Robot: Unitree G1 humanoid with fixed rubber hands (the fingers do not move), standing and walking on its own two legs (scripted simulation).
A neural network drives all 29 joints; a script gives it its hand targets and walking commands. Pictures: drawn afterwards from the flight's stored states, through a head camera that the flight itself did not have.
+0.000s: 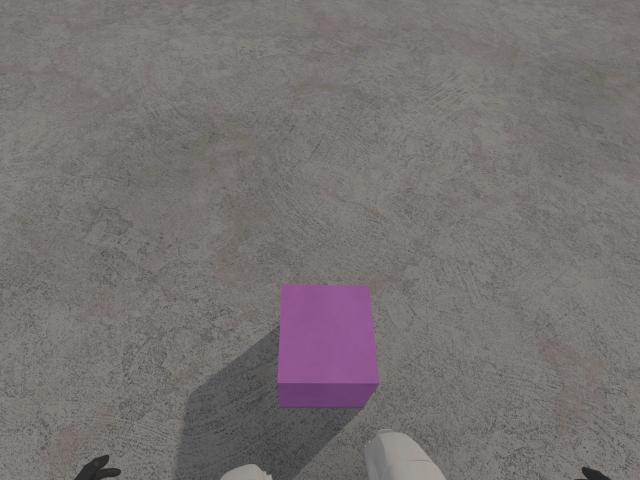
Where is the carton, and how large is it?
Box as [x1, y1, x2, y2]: [277, 284, 379, 407]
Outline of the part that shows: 282,284 277,379 279,407 362,407 379,383 368,286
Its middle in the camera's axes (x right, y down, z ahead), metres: +0.02 +0.31 +1.12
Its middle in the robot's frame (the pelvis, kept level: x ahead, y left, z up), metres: +0.50 -0.04 -0.62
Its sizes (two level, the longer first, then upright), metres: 0.273 0.250 0.259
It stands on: the floor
